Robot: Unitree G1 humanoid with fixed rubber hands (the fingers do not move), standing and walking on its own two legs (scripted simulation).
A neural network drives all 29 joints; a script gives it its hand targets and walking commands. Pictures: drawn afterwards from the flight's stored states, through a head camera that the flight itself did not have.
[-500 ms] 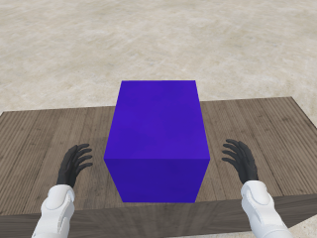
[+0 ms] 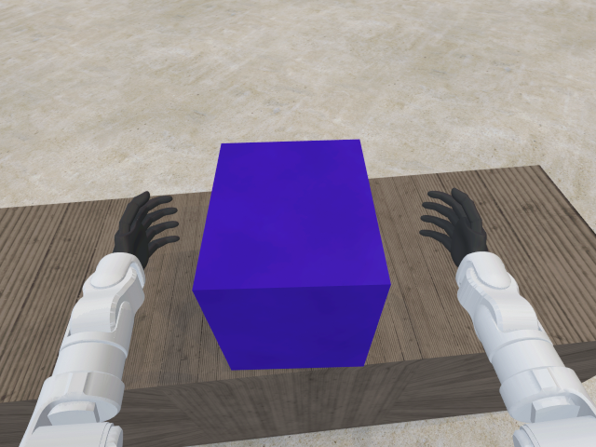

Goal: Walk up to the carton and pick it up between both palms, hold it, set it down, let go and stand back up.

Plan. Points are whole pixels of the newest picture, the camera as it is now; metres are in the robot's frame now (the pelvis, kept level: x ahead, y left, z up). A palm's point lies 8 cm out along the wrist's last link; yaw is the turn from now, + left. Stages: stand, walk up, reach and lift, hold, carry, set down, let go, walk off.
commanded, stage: reach and lift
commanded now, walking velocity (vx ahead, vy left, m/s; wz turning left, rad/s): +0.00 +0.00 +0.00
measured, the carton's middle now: (294, 257) +0.44 +0.06 -0.07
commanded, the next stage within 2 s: none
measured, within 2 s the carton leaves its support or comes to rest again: neither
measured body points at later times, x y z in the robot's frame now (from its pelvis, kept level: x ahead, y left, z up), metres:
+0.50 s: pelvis +0.00 -0.01 +0.00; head +0.04 +0.01 +0.45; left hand +0.40 +0.28 +0.12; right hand +0.45 -0.16 +0.12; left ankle +0.02 +0.14 -0.75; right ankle -0.03 -0.16 -0.75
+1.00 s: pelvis -0.01 -0.01 -0.01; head +0.04 +0.02 +0.44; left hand +0.40 +0.28 +0.05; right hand +0.45 -0.15 +0.07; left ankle +0.02 +0.14 -0.75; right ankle -0.03 -0.16 -0.75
